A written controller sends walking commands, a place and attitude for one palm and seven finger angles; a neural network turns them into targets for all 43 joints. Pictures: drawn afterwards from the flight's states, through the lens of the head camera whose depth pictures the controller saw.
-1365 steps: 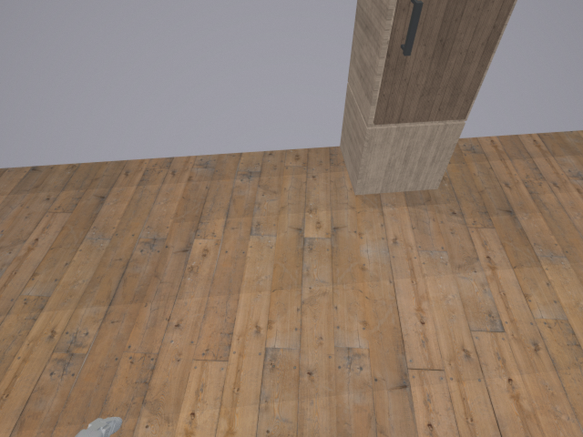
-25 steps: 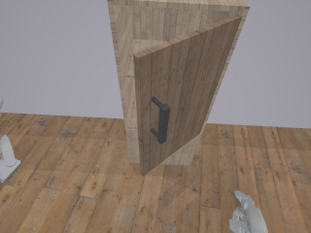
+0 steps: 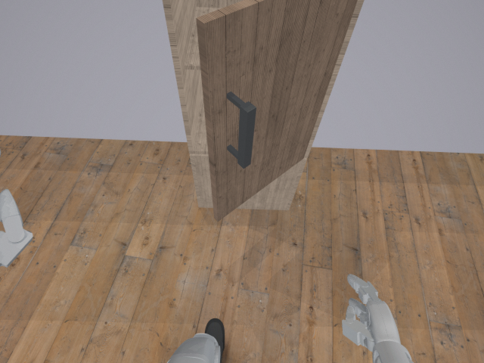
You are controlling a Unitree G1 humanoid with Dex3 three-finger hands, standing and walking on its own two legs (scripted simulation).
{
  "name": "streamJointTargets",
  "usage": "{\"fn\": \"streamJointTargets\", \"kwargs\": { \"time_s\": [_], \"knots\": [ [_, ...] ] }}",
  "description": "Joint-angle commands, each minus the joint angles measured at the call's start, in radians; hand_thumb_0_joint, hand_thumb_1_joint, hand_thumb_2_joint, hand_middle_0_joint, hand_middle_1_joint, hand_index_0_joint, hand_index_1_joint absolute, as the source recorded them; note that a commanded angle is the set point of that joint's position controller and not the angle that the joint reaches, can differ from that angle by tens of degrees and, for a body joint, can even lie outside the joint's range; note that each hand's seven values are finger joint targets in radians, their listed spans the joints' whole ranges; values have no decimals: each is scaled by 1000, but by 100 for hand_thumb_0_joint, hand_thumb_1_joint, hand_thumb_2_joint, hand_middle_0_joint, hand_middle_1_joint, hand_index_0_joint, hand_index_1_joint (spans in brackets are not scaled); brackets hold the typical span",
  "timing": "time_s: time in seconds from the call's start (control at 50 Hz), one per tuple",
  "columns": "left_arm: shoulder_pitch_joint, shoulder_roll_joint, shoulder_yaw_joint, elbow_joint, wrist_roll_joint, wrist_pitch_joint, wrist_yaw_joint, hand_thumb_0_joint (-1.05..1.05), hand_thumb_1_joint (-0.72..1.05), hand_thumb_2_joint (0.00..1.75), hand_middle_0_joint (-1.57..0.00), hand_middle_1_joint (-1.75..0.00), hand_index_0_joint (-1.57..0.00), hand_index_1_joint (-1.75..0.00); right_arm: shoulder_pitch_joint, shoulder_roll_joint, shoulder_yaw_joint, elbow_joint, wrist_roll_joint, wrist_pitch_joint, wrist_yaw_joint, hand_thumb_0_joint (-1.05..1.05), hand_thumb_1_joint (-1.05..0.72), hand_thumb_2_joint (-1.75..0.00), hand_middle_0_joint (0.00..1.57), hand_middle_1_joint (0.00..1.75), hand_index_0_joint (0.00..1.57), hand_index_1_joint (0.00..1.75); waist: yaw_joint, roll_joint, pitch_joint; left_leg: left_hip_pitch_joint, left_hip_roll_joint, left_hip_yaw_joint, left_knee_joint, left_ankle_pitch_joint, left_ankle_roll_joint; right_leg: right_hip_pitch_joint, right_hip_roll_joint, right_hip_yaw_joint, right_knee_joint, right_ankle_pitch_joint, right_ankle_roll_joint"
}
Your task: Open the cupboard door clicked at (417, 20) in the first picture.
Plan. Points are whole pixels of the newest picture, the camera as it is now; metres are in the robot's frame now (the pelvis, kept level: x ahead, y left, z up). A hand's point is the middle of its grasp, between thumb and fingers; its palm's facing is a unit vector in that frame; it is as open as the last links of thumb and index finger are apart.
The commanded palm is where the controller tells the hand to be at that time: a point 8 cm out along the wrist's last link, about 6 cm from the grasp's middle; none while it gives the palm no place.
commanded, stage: stop stepping back and stand still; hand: left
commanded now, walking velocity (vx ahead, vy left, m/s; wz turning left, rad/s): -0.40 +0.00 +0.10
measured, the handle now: (238, 132) +0.51 +0.07 +0.05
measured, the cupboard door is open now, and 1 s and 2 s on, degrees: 42 42 42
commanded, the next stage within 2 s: let the arm hang, fingers relaxed in 0.90 s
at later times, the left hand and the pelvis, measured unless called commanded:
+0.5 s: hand out of the picture +0.09 +0.28 +0.18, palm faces +0.52 -0.77 -0.37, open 7.4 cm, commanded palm +0.04 +0.32 +0.19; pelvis -0.08 +0.01 +0.00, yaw +3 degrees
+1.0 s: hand out of the picture +0.09 +0.28 +0.17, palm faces +0.49 -0.77 -0.42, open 7.4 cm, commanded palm none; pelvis -0.10 +0.01 +0.01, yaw +2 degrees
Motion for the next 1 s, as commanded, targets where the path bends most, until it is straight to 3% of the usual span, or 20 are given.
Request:
{"fn": "streamJointTargets", "kwargs": {
  "time_s": [0.0, 0.04, 0.08, 0.14, 0.18, 0.22, 0.26, 0.3, 0.32, 0.36, 0.44, 0.5, 0.56, 0.66, 0.7, 0.74, 0.78, 0.84, 0.96, 0.98],
  "knots": [
    [49, 277, 204, -214, -35, -60, 5, 0, 90, 90, -20, -30, -20, -30, -57, -130, -55, -188, 51, -10, -31, 0, -90, -90, 20, 30, 20, 30, -19, -225, -393, 409, -18, -34, 179, -23, -20, -14, -208, 36, -2, 1142, 151],
    [140, 298, 239, -178, -29, -45, -6, 0, 90, 90, -20, -30, -20, -30, -99, -128, -36, -226, 58, 1, -37, 0, -90, -90, 20, 30, 20, 30, -12, -174, -269, 207, -68, -45, 258, -327, -24, -26, -271, 68, 22, 1254, 133],
    [160, 275, 217, -192, -30, -27, -9, 0, 90, 90, -20, -30, -20, -30, -84, -137, -29, -212, 36, 13, -48, 0, -90, -90, 20, 30, 20, 30, -41, -1, -264, 270, -74, -30, 190, -153, -23, -63, -248, 56, 79, 1179, 76],
    [101, 222, 135, -200, -41, -14, -1, 0, 90, 90, -20, -30, -20, -30, 10, -164, -38, -181, 42, 9, -49, 0, -90, -90, 20, 30, 20, 30, -62, 112, -246, 515, 66, -176, 18, 208, 24, -201, -69, -36, 116, 397, 104],
    [119, 216, 128, -135, -30, 5, 0, 0, 90, 90, -20, -30, -20, -30, -5, -175, -49, -185, 22, -16, -49, 0, -90, -90, 20, 30, 20, 30, -43, 205, -171, 361, 143, -332, -176, -305, 52, -201, -23, -38, 121, -68, 66],
    [59, 206, 119, -170, -16, 9, 12, 0, 90, 90, -20, -30, -20, -30, -4, -169, -46, -194, 6, -21, -60, 0, -90, -90, 20, 30, 20, 30, -45, 235, -83, 94, 131, -365, -365, -726, -6, -31, 14, -80, 141, -109, 14],
    [77, 208, 116, -167, -10, 18, 12, 0, 90, 90, -20, -30, -20, -30, 14, -161, -52, -200, 15, -17, -56, 0, -90, -90, 20, 30, 20, 30, -45, 166, -115, 82, 48, -230, -266, -691, -68, 20, 0, -85, 10, -115, -11],
    [117, 240, 128, -207, -12, 19, 9, 0, 90, 90, -20, -30, -20, -30, 34, -135, -60, -196, 21, -9, -50, 0, -90, -90, 20, 30, 20, 30, -60, -113, -152, 360, -86, -80, 208, -391, -84, -319, -207, 151, -252, -275, -76],
    [90, 239, 127, -239, -19, 26, 12, 0, 90, 90, -20, -30, -20, -30, 35, -143, -64, -178, 18, -5, -51, 0, -90, -90, 20, 30, 20, 30, -54, -195, -104, 350, -90, -102, 434, -316, -80, -452, -332, 278, -307, -271, -139],
    [0, 197, 94, -202, -7, 29, 22, 0, 90, 90, -20, -30, -20, -30, 50, -135, -53, -145, 17, -8, -50, 0, -90, -90, 20, 30, 20, 30, -72, -84, -45, 187, -28, -135, 543, -366, -71, -402, -363, 234, -245, -123, -152],
    [-157, 167, 39, -106, 26, 13, 37, 0, 90, 90, -20, -30, -20, -30, 62, -149, -41, -113, 16, -52, -75, 0, -90, -90, 20, 30, 20, 30, -72, 70, 8, 327, -10, -100, 67, -338, -31, -309, -211, 85, -87, -4, -46],
    [-76, 170, 56, -87, 17, -4, 33, 0, 90, 90, -20, -30, -20, -30, 65, -161, -45, -139, 28, -70, -80, 0, -90, -90, 20, 30, 20, 30, -50, 153, -70, 351, 111, -274, -55, -309, 23, -213, -89, 3, 65, 128, 28],
    [-88, 183, 73, -172, 22, -15, 24, 0, 90, 90, -20, -30, -20, -30, 51, -126, -26, -128, 3, -79, -68, 0, -90, -90, 20, 30, 20, 30, -66, 190, -50, 225, 205, -481, -295, -669, 69, -185, -54, -42, 288, -16, 44],
    [72, 164, 81, -161, 19, 10, 26, 0, 90, 90, -20, -30, -20, -30, 43, -129, -33, -140, 3, -73, -48, 0, -90, -90, 20, 30, 20, 30, -53, 173, -106, 186, 137, -271, -247, -645, 24, -15, -38, -120, 82, 1, 19],
    [113, 176, 96, -133, 15, 20, 24, 0, 90, 90, -20, -30, -20, -30, 43, -124, -35, -153, 3, -49, -50, 0, -90, -90, 20, 30, 20, 30, -57, 117, -113, 129, 57, -172, -98, -604, -18, 33, -74, -60, -39, 11, -17],
    [77, 205, 117, -113, 6, 27, 21, 0, 90, 90, -20, -30, -20, -30, 52, -112, -46, -149, 2, -25, -47, 0, -90, -90, 20, 30, 20, 30, -54, -144, -102, 85, -31, -78, 272, -451, -45, -83, -281, 298, -207, -195, -119],
    [9, 201, 118, -97, -2, 22, 31, 0, 90, 90, -20, -30, -20, -30, 59, -124, -48, -124, 10, -30, -44, 0, -90, -90, 20, 30, 20, 30, -61, -173, -65, -30, -40, -89, 565, -446, -54, -105, -404, 412, -236, -61, -191],
    [-32, 179, 88, -28, 17, -6, 30, 0, 90, 90, -20, -30, -20, -30, 62, -111, -33, -110, 15, -40, -49, 0, -90, -90, 20, 30, 20, 30, -66, -81, -48, 20, -4, -68, 435, -387, -48, -72, -344, 196, -132, 295, -143],
    [-37, 165, 65, -140, 13, -19, 32, 0, 90, 90, -20, -30, -20, -30, 46, -140, -52, -137, 16, -62, -55, 0, -90, -90, 20, 30, 20, 30, -42, 17, -96, 386, 14, -72, 10, -124, -7, -114, -213, 53, 4, 386, -5],
    [-32, -47, -355, 659, 91, 107, -94, 0, 90, 90, -20, -30, -20, -30, 71, -261, -91, 86, 8, -102, 34, 0, -90, -90, 20, 30, 20, 30, -124, 104, -71, 433, 127, -200, 139, 238, 32, -352, -197, -107, 290, 413, 28]
  ]
}}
